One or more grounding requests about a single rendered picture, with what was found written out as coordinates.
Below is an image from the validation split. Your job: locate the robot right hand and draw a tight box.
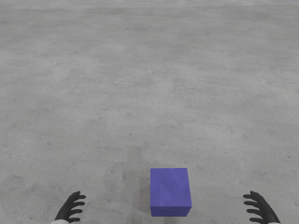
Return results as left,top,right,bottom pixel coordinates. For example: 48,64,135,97
243,190,281,224

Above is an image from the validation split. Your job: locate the robot left hand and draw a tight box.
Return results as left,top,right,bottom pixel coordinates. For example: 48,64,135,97
54,191,86,223

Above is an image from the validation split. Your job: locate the carton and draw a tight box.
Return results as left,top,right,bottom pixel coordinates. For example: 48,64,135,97
149,168,192,217

